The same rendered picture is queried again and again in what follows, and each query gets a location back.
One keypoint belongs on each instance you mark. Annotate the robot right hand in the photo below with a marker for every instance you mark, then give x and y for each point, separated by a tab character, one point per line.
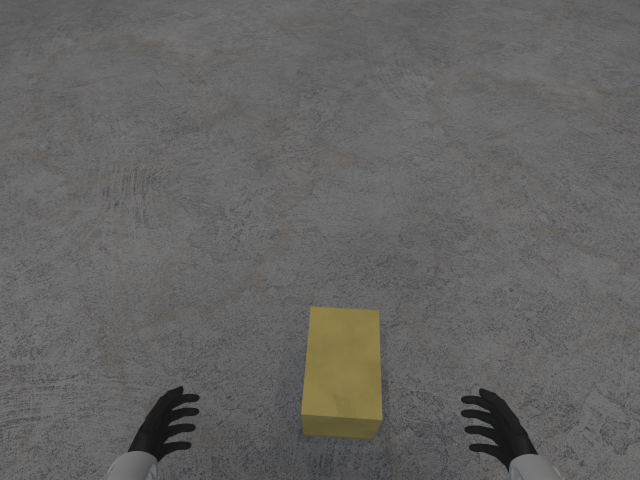
508	434

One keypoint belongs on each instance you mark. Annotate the right robot forearm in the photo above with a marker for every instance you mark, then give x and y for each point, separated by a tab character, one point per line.
533	467

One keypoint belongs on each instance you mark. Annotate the carton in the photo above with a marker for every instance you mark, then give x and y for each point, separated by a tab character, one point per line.
342	395

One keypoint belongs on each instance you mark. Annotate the left robot forearm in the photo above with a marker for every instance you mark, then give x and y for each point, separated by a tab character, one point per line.
134	465

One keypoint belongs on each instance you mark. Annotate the robot left hand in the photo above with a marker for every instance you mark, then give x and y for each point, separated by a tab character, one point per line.
155	431

